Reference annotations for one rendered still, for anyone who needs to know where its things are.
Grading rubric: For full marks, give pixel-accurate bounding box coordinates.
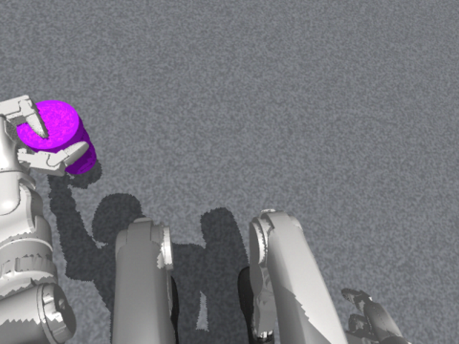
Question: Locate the right robot hand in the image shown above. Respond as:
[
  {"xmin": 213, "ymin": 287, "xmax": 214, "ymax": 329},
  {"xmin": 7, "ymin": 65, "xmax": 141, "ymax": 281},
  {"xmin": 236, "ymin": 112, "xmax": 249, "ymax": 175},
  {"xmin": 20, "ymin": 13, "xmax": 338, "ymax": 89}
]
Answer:
[{"xmin": 341, "ymin": 288, "xmax": 403, "ymax": 344}]

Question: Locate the left robot arm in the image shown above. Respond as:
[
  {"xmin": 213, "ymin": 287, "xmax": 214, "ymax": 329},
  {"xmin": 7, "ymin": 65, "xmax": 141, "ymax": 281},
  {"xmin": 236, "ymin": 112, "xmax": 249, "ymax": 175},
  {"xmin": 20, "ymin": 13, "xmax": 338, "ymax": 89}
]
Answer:
[{"xmin": 0, "ymin": 171, "xmax": 76, "ymax": 344}]

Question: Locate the right robot foot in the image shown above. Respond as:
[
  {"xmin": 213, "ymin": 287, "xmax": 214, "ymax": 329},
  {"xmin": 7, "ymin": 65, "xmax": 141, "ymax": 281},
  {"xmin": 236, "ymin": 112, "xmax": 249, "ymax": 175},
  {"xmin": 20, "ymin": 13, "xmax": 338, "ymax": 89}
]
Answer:
[{"xmin": 237, "ymin": 267, "xmax": 275, "ymax": 344}]

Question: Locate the left robot hand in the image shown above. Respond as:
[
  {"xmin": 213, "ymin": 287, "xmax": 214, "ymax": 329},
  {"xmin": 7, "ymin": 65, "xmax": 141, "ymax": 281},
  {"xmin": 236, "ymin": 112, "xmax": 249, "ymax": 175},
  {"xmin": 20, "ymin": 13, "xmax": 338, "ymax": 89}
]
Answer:
[{"xmin": 0, "ymin": 95, "xmax": 89, "ymax": 176}]

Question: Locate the cup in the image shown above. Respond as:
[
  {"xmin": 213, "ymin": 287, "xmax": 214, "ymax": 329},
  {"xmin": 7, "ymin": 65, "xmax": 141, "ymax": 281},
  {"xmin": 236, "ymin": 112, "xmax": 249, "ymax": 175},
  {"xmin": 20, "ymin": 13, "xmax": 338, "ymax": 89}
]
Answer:
[{"xmin": 16, "ymin": 100, "xmax": 96, "ymax": 174}]

